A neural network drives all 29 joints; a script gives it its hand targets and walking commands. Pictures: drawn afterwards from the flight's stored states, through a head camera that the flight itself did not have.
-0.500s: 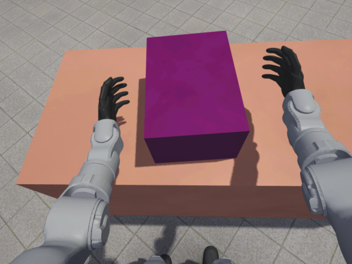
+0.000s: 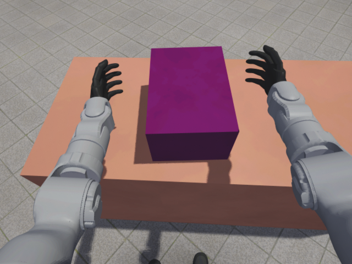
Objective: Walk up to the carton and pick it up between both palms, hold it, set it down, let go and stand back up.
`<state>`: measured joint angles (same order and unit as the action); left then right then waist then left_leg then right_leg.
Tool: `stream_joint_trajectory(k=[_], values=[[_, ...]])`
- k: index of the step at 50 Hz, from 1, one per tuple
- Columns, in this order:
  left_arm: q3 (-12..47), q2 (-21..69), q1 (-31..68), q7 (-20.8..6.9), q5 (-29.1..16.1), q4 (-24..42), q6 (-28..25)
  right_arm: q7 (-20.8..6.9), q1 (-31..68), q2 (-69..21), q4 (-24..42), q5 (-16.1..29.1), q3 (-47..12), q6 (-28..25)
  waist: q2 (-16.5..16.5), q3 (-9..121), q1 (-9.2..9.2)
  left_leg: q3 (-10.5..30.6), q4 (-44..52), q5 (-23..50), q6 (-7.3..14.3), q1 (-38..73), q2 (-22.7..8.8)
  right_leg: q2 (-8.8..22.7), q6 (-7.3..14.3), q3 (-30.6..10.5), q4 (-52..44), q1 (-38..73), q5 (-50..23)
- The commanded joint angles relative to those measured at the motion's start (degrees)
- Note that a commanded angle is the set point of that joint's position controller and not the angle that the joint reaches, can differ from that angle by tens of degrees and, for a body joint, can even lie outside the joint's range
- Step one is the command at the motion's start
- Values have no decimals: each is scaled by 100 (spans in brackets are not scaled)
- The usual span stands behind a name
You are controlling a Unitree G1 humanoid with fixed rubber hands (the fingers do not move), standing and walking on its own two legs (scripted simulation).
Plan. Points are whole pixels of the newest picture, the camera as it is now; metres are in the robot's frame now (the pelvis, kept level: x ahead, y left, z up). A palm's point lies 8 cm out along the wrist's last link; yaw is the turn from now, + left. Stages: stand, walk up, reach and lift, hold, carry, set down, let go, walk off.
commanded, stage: set down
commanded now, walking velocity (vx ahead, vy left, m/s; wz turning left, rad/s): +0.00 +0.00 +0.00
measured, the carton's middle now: (188, 102) +0.56 +0.02 -0.04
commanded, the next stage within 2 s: none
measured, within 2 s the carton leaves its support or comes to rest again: neither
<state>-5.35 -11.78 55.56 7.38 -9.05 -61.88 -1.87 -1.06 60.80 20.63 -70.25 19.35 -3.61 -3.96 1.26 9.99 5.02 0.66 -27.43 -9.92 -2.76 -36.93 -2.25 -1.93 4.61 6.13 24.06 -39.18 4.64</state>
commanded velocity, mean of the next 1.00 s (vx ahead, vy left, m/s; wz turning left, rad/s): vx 0.00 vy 0.00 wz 0.00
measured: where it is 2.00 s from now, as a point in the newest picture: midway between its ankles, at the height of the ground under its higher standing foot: outside the picture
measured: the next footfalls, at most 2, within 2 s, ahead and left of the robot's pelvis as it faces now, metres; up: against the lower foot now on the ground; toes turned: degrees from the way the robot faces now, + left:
none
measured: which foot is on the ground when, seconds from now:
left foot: down 0.00-1.00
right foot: down 0.00-1.00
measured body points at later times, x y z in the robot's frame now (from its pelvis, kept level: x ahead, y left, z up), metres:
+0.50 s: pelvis +0.01 +0.02 +0.01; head +0.10 +0.01 +0.45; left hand +0.40 +0.22 +0.03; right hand +0.43 -0.20 +0.03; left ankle +0.02 +0.15 -0.73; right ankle +0.06 -0.07 -0.73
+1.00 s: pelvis +0.04 +0.01 +0.01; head +0.06 +0.03 +0.46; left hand +0.33 +0.22 +0.02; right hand +0.36 -0.20 +0.02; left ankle +0.02 +0.15 -0.73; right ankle +0.06 -0.07 -0.73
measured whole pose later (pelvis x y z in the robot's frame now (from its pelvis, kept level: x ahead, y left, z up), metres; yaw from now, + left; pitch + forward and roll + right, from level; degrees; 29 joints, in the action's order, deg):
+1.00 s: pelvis +0.04 +0.01 +0.01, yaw +0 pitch +2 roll +0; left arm -4.6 -5.5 7.1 8.1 -1.7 -26.7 -7.4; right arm -6.1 16.4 15.5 -48.8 19.0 -3.4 -19.2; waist 2.0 -0.9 1.5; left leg 0.8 -23.2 -13.7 -1.8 -11.7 -1.9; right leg -1.8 3.6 6.0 21.7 -14.6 9.5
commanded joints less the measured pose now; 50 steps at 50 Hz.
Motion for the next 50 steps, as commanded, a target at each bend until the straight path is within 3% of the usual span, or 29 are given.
stream_joint_trajectory(k=[1,4,6,7,9,13,16,19,20,21,22,23,25,28,30,33,37,46,50], values=[[-519,-630,1385,-57,556,1717,-78,7,1674,1139,1096,75,180,-380,62,4082,-12,-333,534,1177,-22,-282,277,246,-700,-985,341,5172,-2027],[-540,-412,911,-7,573,1917,-206,-107,1213,921,1155,99,123,-534,109,3546,79,-342,532,951,53,-337,254,270,-670,-1029,252,4782,-1321],[-424,-404,1096,50,428,1871,-350,-209,1425,850,1260,130,99,-613,91,3204,139,-333,508,557,96,-500,228,345,-643,-1091,152,4375,-550],[-328,-349,994,76,332,2122,-445,-253,1320,870,1481,127,166,-694,92,3349,84,-337,454,606,99,-414,213,336,-623,-1085,154,4283,-540],[-301,-298,762,87,304,2216,-582,-312,1057,907,1562,140,150,-816,131,3387,42,-327,374,768,93,-371,209,332,-643,-1095,201,4324,-795],[-329,-179,-217,-20,429,2882,-619,-298,340,1103,1930,248,96,-1033,231,3731,-143,-259,293,1502,67,56,218,249,-722,-1057,315,4833,-2007],[-325,49,-1232,-110,538,2792,-566,-326,-456,1053,1803,190,74,-1191,457,3103,-202,-199,338,1478,138,112,195,209,-699,-1053,286,4639,-1938],[-201,179,-1609,-69,581,3336,-521,-412,-797,1174,2072,160,223,-1352,397,3153,-280,-156,313,1758,129,599,184,92,-602,-941,197,4422,-2012],[-250,-496,718,23,203,4024,-508,-349,1061,1886,3143,-64,699,-1135,282,4557,-103,-278,489,813,139,542,312,-12,-579,-615,167,3997,-1106],[90,-370,-28,244,-57,3809,-485,-441,630,1550,3102,-28,556,-956,392,3932,-251,-217,419,673,201,809,175,-45,-471,-588,211,3857,-825],[146,-279,42,361,-160,4320,-429,-504,491,1686,3376,-70,745,-908,368,3884,-223,-197,419,562,176,905,163,-51,-456,-571,130,3551,-554],[305,-170,-145,456,-192,4408,-348,-570,347,1588,3544,-57,730,-857,313,3931,-245,-176,378,570,165,1235,106,-76,-394,-544,115,3342,-462],[392,76,-620,527,-86,4649,-135,-622,-192,1485,3448,41,654,-716,174,4138,-245,-122,239,1180,105,1833,56,-165,-252,-536,33,3232,-851],[-28,254,-1791,224,487,4245,315,-599,-1103,1375,2538,184,260,-553,-35,3764,-206,-68,183,2502,49,2358,103,-192,-142,-671,-113,3936,-1949],[-334,333,-2476,-56,810,4071,528,-554,-1617,1277,2170,195,94,-517,47,3003,-136,-83,409,2550,110,2152,184,-100,-269,-756,-128,4491,-2523],[-523,409,-2921,-215,974,4077,582,-491,-2013,1071,2426,180,53,-671,319,1962,-61,-114,856,1858,210,1612,280,-7,-466,-782,-3,5147,-2913],[-459,566,-3040,-177,1050,4208,226,-470,-2264,718,2695,48,63,-1124,417,1114,-59,-166,1093,1444,314,1264,323,47,-536,-829,7,5294,-2734],[187,231,-3000,94,695,4823,-926,-492,-2678,751,3115,-14,398,-1819,21,1164,-543,-192,812,989,214,1359,322,244,-404,-938,-83,5035,-1685],[300,155,-3465,149,591,4600,-1031,-514,-3062,699,2998,-73,488,-1852,-48,1301,-563,-144,749,781,218,1592,298,240,-336,-897,-119,4838,-1169]])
